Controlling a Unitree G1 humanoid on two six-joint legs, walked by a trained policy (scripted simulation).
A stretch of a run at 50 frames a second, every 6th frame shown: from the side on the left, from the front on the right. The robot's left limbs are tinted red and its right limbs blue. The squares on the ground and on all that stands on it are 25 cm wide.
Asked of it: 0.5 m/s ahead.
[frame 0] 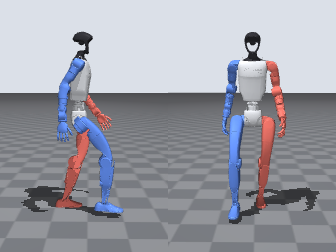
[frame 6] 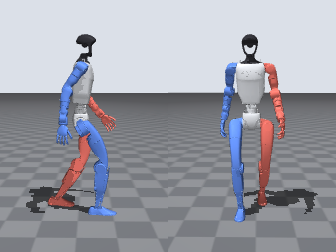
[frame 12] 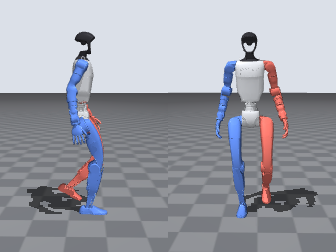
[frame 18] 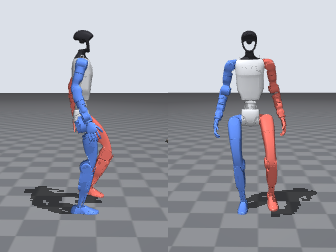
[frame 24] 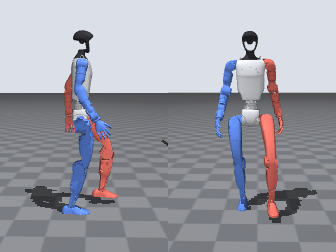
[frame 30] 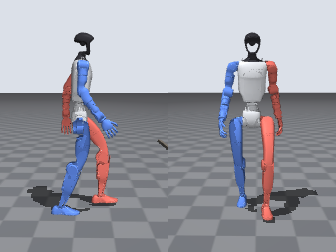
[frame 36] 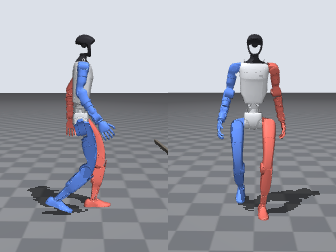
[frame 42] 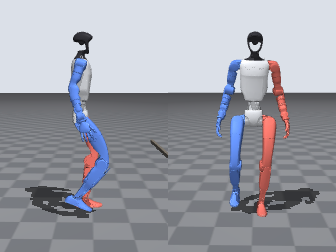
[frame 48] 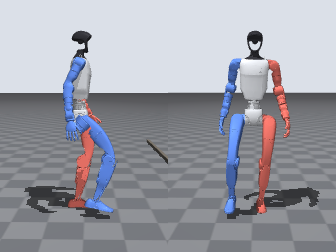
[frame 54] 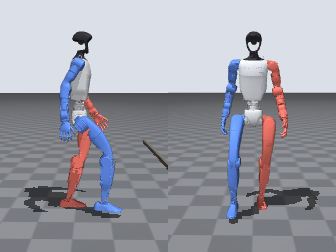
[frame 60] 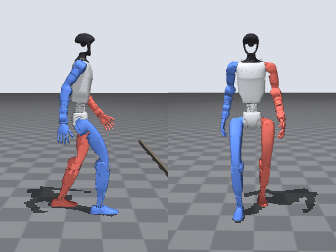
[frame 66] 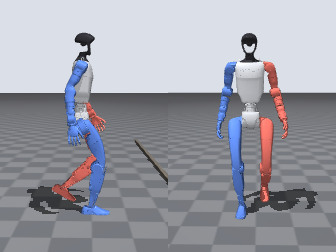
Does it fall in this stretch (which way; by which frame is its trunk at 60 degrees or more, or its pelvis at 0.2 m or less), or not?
no
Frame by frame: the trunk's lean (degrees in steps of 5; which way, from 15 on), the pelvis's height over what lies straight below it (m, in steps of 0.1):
0: 5, 0.8
6: 5, 0.8
12: 5, 0.8
18: 0, 0.8
24: 5, 0.8
30: 5, 0.8
36: 5, 0.8
42: 5, 0.8
48: 0, 0.8
54: 5, 0.8
60: 5, 0.8
66: 5, 0.8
